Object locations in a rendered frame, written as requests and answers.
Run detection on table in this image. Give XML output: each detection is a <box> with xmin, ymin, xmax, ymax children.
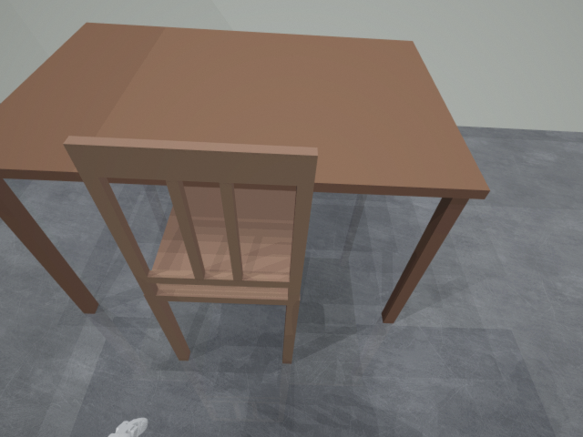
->
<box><xmin>0</xmin><ymin>23</ymin><xmax>490</xmax><ymax>323</ymax></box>

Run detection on left robot hand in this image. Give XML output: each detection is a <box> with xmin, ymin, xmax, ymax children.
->
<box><xmin>108</xmin><ymin>418</ymin><xmax>148</xmax><ymax>437</ymax></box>

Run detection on chair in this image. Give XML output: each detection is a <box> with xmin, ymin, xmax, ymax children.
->
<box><xmin>63</xmin><ymin>136</ymin><xmax>318</xmax><ymax>364</ymax></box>

